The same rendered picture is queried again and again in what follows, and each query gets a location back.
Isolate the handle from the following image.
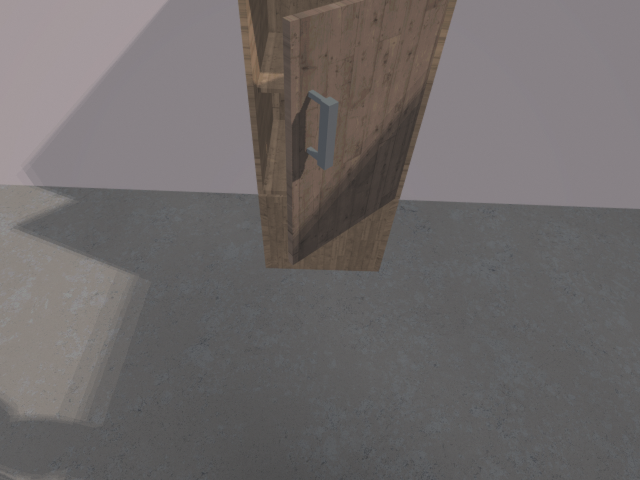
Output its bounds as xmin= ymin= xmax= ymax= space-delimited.
xmin=307 ymin=90 xmax=339 ymax=170

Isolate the cupboard door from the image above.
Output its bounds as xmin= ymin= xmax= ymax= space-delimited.
xmin=282 ymin=0 xmax=449 ymax=265

